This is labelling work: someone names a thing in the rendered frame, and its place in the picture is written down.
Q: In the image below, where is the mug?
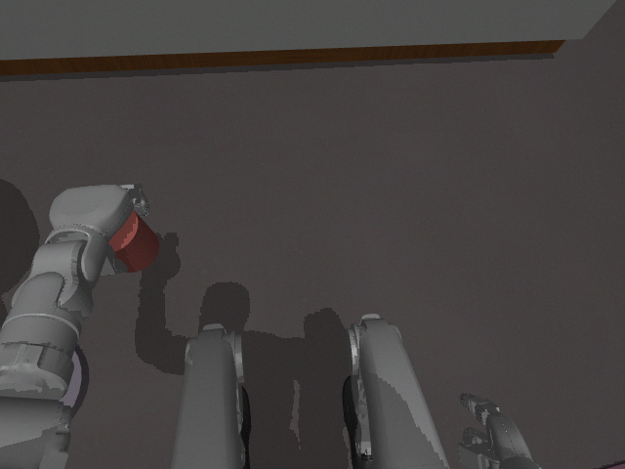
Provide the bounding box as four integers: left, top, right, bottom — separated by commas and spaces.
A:
108, 209, 159, 273

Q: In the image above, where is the right robot foot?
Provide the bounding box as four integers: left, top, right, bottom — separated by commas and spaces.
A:
343, 376, 373, 469

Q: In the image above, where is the left robot arm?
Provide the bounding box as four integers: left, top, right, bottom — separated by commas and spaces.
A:
0, 225, 108, 469

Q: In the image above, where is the right robot hand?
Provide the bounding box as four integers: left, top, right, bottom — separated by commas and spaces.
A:
458, 393, 532, 469

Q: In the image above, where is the left robot hand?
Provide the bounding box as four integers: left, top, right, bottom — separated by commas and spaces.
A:
49, 183, 150, 276

